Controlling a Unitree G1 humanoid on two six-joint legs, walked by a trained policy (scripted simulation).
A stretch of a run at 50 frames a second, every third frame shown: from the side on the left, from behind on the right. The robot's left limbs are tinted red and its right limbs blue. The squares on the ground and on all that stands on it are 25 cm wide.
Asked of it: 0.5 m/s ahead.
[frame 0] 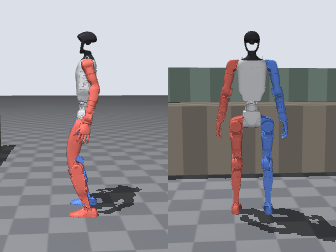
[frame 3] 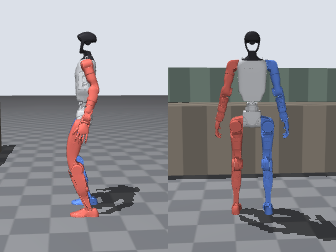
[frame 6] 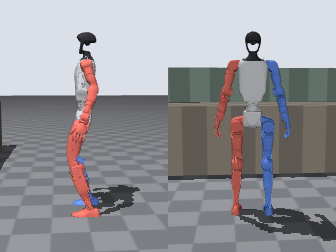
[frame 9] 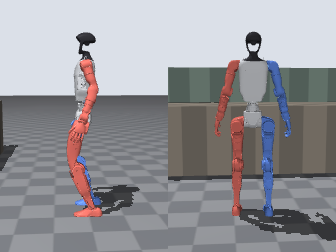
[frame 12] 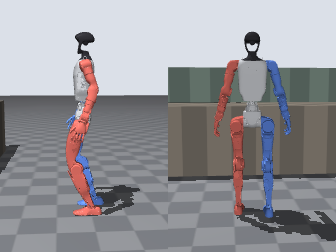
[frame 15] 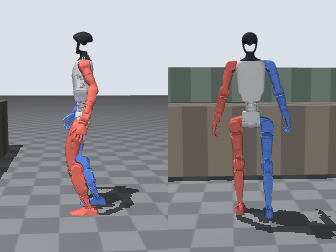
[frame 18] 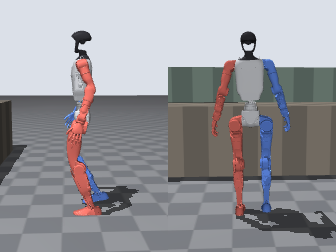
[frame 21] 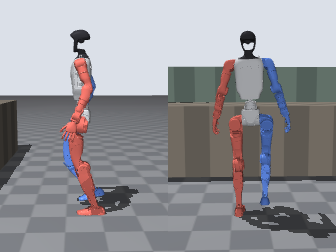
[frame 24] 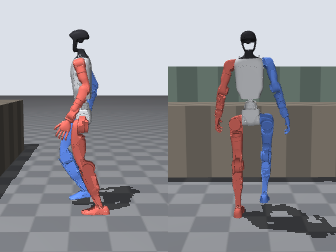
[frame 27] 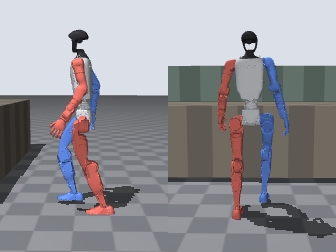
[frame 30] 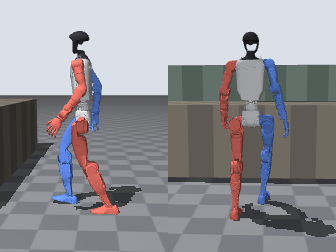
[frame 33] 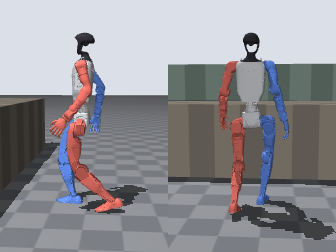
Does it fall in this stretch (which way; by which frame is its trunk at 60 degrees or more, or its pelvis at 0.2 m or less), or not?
no
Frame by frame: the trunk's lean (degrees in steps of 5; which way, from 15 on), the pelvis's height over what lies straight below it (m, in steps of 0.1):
0: 0, 0.8
3: 5, 0.8
6: 5, 0.8
9: 5, 0.8
12: 0, 0.8
15: 0, 0.8
18: 0, 0.8
21: 5, 0.8
24: 5, 0.8
27: 5, 0.8
30: 5, 0.8
33: 5, 0.7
